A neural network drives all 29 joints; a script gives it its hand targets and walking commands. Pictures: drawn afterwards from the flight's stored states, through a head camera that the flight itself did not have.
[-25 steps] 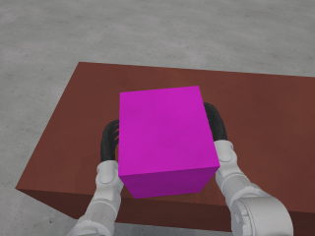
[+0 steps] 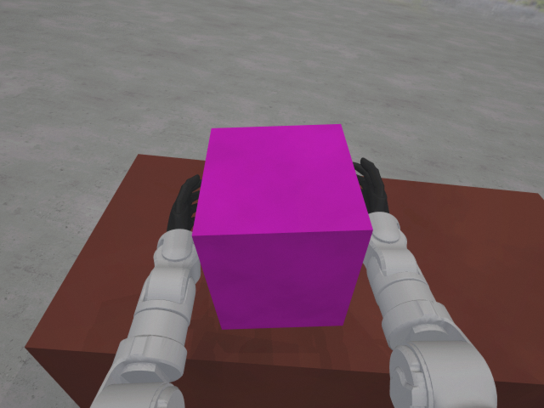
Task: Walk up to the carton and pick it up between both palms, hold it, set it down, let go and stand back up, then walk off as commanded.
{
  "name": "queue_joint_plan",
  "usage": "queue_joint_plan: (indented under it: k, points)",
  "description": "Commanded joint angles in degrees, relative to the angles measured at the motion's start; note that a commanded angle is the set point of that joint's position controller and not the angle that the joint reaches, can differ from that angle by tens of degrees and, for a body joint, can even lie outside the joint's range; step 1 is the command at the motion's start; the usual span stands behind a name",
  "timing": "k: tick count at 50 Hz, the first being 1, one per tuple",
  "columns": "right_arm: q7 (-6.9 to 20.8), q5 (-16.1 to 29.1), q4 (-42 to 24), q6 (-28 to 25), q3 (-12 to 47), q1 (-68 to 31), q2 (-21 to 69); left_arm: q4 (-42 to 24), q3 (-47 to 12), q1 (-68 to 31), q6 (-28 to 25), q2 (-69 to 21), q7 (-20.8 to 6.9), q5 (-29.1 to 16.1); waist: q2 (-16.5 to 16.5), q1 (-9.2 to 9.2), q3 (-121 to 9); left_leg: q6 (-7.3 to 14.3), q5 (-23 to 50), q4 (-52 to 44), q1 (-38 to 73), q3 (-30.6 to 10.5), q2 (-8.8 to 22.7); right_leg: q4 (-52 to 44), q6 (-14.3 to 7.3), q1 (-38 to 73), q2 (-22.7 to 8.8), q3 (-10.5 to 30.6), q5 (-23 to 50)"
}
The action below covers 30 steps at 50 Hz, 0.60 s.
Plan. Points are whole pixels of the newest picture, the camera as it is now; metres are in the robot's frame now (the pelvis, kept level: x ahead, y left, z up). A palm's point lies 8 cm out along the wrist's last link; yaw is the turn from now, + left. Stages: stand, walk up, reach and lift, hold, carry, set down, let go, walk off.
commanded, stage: reach and lift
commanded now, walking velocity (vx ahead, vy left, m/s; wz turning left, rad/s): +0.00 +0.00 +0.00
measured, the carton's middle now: (279, 230) +0.38 +0.00 +0.09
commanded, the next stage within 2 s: hold in 1.30 s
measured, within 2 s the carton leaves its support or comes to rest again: neither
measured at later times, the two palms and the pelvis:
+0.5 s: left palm (169, 218) +0.35 +0.16 +0.13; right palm (372, 220) +0.36 -0.14 +0.15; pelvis +0.00 +0.01 +0.00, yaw +1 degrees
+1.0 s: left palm (173, 208) +0.35 +0.15 +0.15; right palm (379, 221) +0.36 -0.14 +0.15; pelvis +0.00 +0.02 +0.00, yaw +0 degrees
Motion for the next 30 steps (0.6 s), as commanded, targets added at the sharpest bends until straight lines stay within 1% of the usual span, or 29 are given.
queue_joint_plan:
  k: [1, 4, 6, 8, 9, 10, 11, 12, 14, 18, 22, 27, 30]
  points:
    - [8.7, -0.1, -8.6, 0.6, 14.5, -28.7, 34.1, -9.8, -22.6, -39.8, 2.1, -35.5, -7.9, 1.7, 3.3, -2.07, -12.1, -1.6, 11.2, -4.5, 9.4, 2.1, -2.7, -2.2, 1.6, 13.9, 2.0, 0.0, 9.6]
    - [8.2, 0.2, -11.7, 1.1, 14.7, -29.5, 34.3, -10.0, -20.8, -37.9, 4.6, -34.1, -9.8, 2.5, 2.1, -1.56, -9.3, -0.8, 9.5, -5.7, 8.3, 3.0, -3.5, -2.6, 2.4, 16.7, 1.3, 0.2, 10.8]
    - [7.7, 0.8, -14.8, 1.1, 16.2, -30.7, 35.0, -12.1, -20.9, -37.6, 5.4, -33.5, -10.6, 2.2, 2.5, -1.04, -10.6, -0.6, 10.3, -5.7, 8.4, 3.4, -4.1, -2.3, 2.8, 18.5, 0.8, 0.4, 12.8]
    - [7.5, 1.4, -18.2, 1.0, 17.6, -31.8, 35.5, -14.1, -21.3, -37.6, 6.0, -32.9, -11.1, 2.1, 3.1, -0.62, -11.6, -0.5, 11.3, -5.4, 8.8, 3.5, -4.3, -2.1, 2.9, 19.2, 0.8, 0.2, 13.8]
    - [7.3, 1.9, -20.1, 0.9, 18.8, -32.6, 35.9, -14.9, -21.6, -37.5, 6.2, -32.7, -11.1, 2.1, 3.2, -0.02, -12.4, -0.4, 12.0, -5.2, 9.1, 3.5, -4.4, -1.9, 3.0, 19.6, 0.8, 0.3, 14.2]
    - [7.0, 2.4, -22.1, 0.8, 20.0, -33.2, 36.4, -16.3, -22.6, -38.1, 6.5, -32.7, -11.2, 1.6, 3.6, -0.26, -14.0, -0.4, 12.4, -4.9, 9.8, 3.4, -4.5, -1.8, 3.0, 19.9, 0.8, 0.2, 14.8]
    - [7.0, 2.6, -23.0, 0.9, 20.7, -33.0, 36.2, -17.2, -23.1, -37.5, 6.9, -32.4, -11.2, 1.7, 4.0, -0.11, -14.2, -0.5, 13.0, -4.7, 10.3, 3.3, -4.4, -1.7, 3.0, 19.6, 1.0, 0.0, 14.7]
    - [6.7, 3.0, -24.7, 1.0, 21.8, -33.3, 36.5, -18.0, -23.5, -37.5, 7.2, -32.2, -11.2, 1.2, 3.5, 0.09, -15.0, -0.3, 13.2, -4.5, 10.5, 3.3, -4.4, -1.7, 3.1, 19.9, 1.0, 0.0, 14.7]
    - [6.2, 3.1, -26.4, 1.6, 22.9, -32.2, 36.5, -18.4, -24.1, -36.5, 8.0, -31.2, -11.5, 1.0, 3.0, -0.20, -14.6, 0.1, 12.3, -4.5, 11.0, 3.1, -4.4, -1.9, 3.2, 19.6, 1.0, -0.2, 13.7]
    - [5.4, 2.8, -27.8, 3.3, 23.5, -29.2, 35.6, -19.1, -24.7, -34.9, 10.0, -29.6, -12.6, 0.2, 1.2, -1.61, -13.2, 0.9, 9.9, -5.1, 11.6, 2.6, -4.3, -2.6, 3.4, 18.7, 1.0, -0.5, 11.3]
    - [4.9, 2.9, -28.0, 4.6, 22.9, -28.1, 34.5, -19.9, -25.6, -35.0, 11.6, -29.8, -13.7, -0.6, 0.9, -3.26, -12.3, 0.8, 9.7, -5.3, 13.1, 1.9, -4.0, -3.1, 3.0, 17.5, 1.4, -1.2, 9.5]
    - [5.0, 3.3, -28.2, 5.2, 21.8, -27.9, 33.3, -21.3, -27.7, -35.9, 12.9, -31.1, -13.9, -1.4, 3.2, -4.84, -11.1, -0.3, 11.7, -5.0, 14.6, 1.1, -3.3, -3.3, 2.2, 15.8, 2.0, -2.0, 8.1]
    - [5.1, 4.0, -29.2, 5.3, 22.2, -28.3, 32.7, -22.2, -28.6, -35.5, 13.8, -31.5, -13.8, -1.5, 4.4, -5.05, -10.8, -0.8, 13.6, -4.5, 15.3, 0.7, -3.0, -3.3, 2.0, 15.6, 2.3, -2.3, 8.1]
